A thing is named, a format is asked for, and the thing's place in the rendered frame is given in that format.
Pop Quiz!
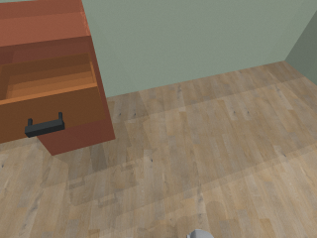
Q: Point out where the drawer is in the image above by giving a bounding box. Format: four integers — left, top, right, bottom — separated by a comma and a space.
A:
0, 52, 106, 144

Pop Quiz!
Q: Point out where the handle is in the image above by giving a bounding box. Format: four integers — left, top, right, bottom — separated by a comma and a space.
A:
25, 112, 65, 138

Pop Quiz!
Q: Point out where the cabinet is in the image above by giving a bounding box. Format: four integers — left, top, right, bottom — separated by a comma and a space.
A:
0, 0, 116, 156

